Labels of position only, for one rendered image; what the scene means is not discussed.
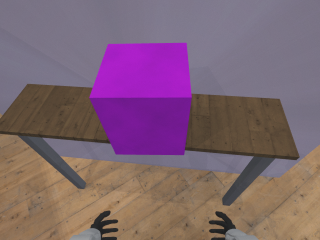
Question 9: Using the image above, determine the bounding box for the left robot hand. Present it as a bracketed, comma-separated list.
[90, 210, 119, 240]

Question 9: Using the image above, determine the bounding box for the table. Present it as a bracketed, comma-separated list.
[0, 84, 300, 206]

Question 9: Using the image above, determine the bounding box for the right robot hand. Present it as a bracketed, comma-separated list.
[209, 211, 236, 240]

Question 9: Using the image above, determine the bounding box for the right robot forearm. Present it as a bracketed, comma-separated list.
[225, 228, 259, 240]

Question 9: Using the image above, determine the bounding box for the carton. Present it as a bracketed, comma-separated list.
[89, 42, 192, 155]

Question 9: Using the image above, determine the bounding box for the left robot forearm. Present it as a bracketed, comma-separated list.
[69, 228, 101, 240]

